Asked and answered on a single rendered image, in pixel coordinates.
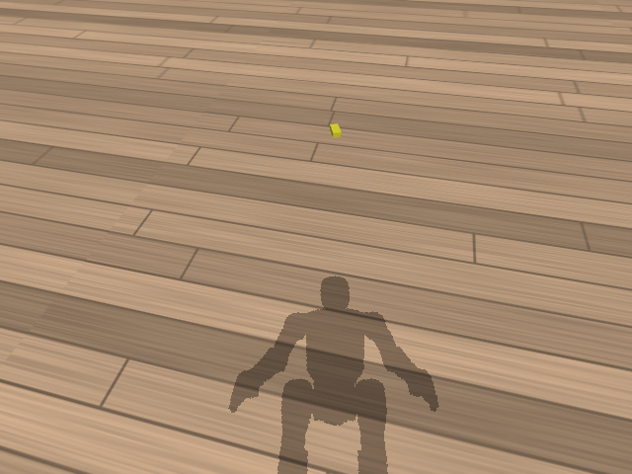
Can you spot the small box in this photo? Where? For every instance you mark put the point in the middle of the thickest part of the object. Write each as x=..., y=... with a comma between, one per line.
x=335, y=130

